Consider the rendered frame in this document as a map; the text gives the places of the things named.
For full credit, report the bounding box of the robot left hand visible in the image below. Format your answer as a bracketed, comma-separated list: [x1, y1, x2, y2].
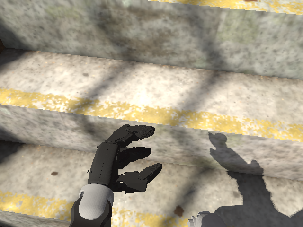
[87, 124, 163, 194]

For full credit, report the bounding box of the right robot shin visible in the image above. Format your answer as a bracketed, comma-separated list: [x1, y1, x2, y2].
[196, 211, 210, 218]

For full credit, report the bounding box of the robot right thigh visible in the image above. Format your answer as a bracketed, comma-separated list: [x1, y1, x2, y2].
[187, 213, 227, 227]

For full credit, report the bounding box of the robot left forearm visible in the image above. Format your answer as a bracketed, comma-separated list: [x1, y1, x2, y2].
[69, 183, 114, 227]

